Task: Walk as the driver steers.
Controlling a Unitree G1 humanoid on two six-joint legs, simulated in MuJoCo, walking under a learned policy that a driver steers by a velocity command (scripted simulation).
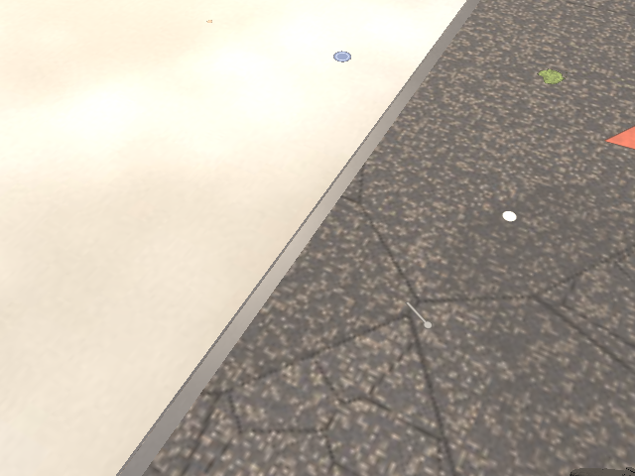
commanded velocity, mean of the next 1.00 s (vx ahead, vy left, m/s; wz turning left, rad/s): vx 0.50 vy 0.00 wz -0.57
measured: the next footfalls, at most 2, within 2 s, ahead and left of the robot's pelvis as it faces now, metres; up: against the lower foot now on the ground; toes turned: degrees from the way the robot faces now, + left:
left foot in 0.18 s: +0.30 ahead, +0.15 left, +0.00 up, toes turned -11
right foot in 0.70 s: +0.49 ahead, -0.19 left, +0.00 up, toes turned -28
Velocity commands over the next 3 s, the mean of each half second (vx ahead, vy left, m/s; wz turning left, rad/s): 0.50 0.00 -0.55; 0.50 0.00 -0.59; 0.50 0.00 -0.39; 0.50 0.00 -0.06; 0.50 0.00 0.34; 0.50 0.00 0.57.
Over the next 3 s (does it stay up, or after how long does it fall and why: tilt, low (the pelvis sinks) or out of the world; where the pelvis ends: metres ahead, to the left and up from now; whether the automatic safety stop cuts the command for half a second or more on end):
stays up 1.34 -0.83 0.00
